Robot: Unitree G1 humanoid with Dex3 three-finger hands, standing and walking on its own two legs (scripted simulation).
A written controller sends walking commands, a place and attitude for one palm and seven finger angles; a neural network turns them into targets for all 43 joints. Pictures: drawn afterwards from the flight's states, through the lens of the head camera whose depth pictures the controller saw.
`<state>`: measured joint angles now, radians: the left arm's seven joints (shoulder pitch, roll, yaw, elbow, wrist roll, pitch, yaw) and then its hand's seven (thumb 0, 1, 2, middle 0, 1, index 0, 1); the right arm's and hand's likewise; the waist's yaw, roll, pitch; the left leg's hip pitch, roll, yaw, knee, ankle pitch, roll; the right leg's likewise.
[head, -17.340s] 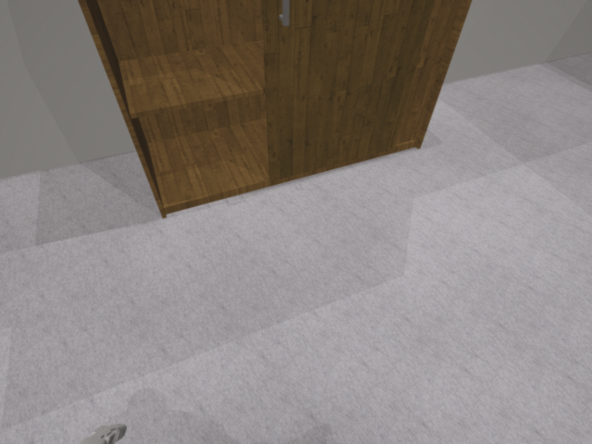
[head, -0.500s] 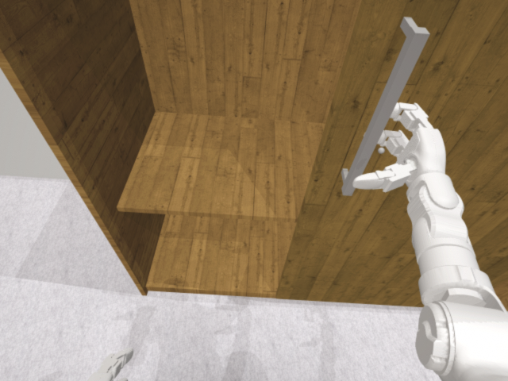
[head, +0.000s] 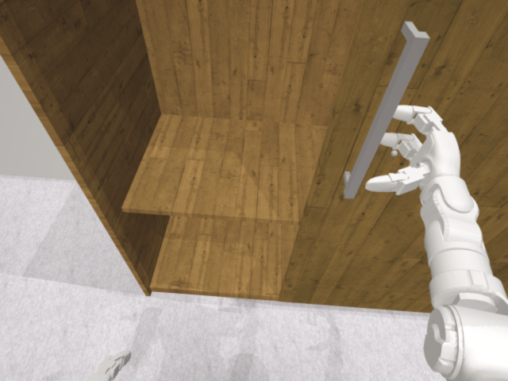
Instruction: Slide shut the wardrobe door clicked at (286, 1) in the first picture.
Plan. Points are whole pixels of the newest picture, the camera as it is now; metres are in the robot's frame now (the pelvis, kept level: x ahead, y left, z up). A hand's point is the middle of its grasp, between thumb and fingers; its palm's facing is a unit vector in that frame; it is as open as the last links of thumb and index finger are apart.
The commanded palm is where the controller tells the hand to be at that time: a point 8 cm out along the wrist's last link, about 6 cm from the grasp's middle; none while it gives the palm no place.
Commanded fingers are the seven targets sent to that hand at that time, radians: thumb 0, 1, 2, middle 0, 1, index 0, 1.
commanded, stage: move the hooked fingers beside the handle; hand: right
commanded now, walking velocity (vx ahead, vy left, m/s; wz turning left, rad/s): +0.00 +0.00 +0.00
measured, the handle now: (373, 126) +0.49 -0.12 +0.17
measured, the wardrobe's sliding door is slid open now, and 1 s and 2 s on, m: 0.51 0.51 0.51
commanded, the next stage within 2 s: feel for the door with the fingertips in 1.96 s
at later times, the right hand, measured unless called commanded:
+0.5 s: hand (401, 153) +0.44 -0.16 +0.16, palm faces -0.03 +1.00 +0.01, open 14.0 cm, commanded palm +0.43 -0.21 +0.15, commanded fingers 0.00 0.50 -0.30 0.30 1.20 0.30 1.20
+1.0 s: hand (405, 150) +0.45 -0.17 +0.16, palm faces -0.05 +1.00 +0.01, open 13.6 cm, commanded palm +0.43 -0.23 +0.15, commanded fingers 0.00 0.50 -0.30 0.30 1.20 0.30 1.20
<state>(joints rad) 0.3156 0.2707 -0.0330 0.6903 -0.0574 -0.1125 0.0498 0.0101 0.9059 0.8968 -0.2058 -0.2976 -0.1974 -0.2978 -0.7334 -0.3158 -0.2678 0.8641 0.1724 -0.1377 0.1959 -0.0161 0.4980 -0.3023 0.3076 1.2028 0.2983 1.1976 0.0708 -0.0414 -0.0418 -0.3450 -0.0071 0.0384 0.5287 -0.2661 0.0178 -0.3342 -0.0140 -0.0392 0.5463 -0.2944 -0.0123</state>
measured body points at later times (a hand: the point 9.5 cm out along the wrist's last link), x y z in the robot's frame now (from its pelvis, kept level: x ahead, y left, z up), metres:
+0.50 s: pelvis +0.00 -0.01 +0.00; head +0.02 +0.00 +0.45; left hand +0.07 +0.25 -0.12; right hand +0.44 -0.22 +0.16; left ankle +0.00 +0.11 -0.73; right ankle -0.01 -0.11 -0.73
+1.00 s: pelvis -0.01 +0.00 +0.00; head +0.02 +0.01 +0.45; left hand +0.05 +0.26 -0.12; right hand +0.45 -0.22 +0.16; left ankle +0.00 +0.11 -0.73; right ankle -0.01 -0.11 -0.73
